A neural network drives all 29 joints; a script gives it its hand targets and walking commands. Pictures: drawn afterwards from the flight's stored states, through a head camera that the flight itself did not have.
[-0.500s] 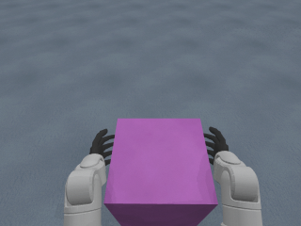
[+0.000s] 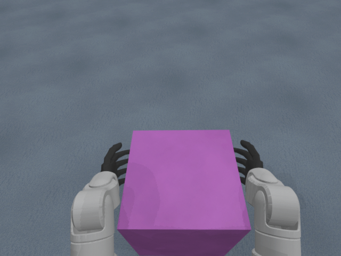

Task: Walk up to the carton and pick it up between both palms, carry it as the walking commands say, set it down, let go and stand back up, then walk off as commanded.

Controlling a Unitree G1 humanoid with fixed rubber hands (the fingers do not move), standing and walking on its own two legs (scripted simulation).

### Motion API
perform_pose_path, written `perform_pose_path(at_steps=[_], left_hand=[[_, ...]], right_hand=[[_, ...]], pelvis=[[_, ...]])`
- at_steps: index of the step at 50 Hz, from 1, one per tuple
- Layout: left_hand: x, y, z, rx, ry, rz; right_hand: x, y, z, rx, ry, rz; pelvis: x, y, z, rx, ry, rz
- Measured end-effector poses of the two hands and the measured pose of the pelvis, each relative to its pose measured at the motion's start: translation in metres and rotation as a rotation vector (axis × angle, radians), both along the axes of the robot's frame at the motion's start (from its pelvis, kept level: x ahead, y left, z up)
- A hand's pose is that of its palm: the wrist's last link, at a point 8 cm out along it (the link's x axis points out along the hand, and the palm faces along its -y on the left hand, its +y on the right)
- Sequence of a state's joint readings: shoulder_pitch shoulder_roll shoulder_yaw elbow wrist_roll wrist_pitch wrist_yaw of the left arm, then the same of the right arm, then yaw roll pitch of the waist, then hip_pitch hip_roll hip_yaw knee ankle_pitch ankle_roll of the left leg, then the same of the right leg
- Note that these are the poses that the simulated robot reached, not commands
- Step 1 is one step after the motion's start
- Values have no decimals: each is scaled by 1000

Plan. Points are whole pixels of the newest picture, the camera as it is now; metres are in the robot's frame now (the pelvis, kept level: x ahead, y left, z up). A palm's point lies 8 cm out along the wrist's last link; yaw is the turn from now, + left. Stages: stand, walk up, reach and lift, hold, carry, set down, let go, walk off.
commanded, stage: carry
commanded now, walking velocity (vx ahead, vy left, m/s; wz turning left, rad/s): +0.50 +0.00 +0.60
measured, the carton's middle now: (181, 197) +0.26 +0.00 +0.00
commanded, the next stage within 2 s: none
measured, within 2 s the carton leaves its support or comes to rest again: neither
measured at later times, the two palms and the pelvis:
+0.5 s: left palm (93, 90) +0.53 +0.24 +0.09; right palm (189, 68) +0.64 -0.04 +0.09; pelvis +0.33 +0.01 +0.01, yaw +23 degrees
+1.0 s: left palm (52, 55) +0.74 +0.44 +0.09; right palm (129, 32) +0.90 +0.18 +0.08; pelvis +0.59 +0.17 -0.01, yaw +34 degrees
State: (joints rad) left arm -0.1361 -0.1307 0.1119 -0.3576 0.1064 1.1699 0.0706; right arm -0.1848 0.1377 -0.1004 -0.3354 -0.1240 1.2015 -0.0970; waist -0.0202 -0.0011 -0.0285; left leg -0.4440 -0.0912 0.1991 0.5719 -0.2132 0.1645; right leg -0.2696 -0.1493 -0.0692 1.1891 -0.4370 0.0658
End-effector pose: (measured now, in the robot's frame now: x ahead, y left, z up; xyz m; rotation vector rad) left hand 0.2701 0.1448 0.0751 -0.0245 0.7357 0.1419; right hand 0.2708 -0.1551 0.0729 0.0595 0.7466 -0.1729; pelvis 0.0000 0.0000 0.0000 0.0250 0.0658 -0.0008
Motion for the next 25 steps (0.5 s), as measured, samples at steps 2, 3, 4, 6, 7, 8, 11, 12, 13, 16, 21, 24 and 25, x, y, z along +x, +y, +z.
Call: perform_pose_path(at_steps=[2, 3, 4, 6, 7, 8, 11, 12, 13, 16, 21, 24, 25], left_hand=[[20, 4, -1, 0, 30, -6], [30, 7, 0, -2, 36, -4], [40, 10, 1, -7, 37, 1], [59, 18, 5, -19, 29, 22], [69, 23, 7, -25, 20, 36], [78, 27, 10, -30, 10, 52], [105, 41, 18, -37, -25, 111], [115, 46, 21, -35, -35, 132], [125, 50, 22, -36, -45, 153], [157, 62, 25, -35, -69, 212], [224, 75, 24, -5, -98, 284], [257, 87, 20, 34, -58, 327], [262, 92, 19, 35, -35, 351]], right_hand=[[19, 4, 0, -1, 30, -5], [30, 7, 2, -4, 37, -2], [41, 10, 4, -10, 38, 4], [66, 18, 11, -24, 30, 27], [79, 23, 15, -31, 21, 41], [94, 28, 19, -36, 11, 58], [140, 44, 32, -43, -25, 116], [156, 49, 36, -47, -35, 136], [172, 55, 38, -48, -45, 157], [221, 69, 42, -43, -70, 215], [308, 88, 31, -12, -98, 286], [355, 104, 17, 24, -59, 331], [367, 111, 14, 28, -37, 352]], pelvis=[[21, 5, 8, -11, 7, 19], [32, 6, 12, -18, 10, 30], [43, 8, 16, -26, 12, 43], [65, 9, 22, -41, 16, 72], [77, 10, 24, -47, 17, 88], [89, 10, 26, -53, 17, 104], [126, 9, 30, -67, 16, 152], [140, 8, 30, -70, 15, 167], [153, 7, 30, -72, 15, 181], [197, 6, 26, -70, 16, 222], [280, 6, 8, -47, 23, 309], [320, 7, 5, -59, 19, 383], [330, 7, 9, -57, 16, 409]])
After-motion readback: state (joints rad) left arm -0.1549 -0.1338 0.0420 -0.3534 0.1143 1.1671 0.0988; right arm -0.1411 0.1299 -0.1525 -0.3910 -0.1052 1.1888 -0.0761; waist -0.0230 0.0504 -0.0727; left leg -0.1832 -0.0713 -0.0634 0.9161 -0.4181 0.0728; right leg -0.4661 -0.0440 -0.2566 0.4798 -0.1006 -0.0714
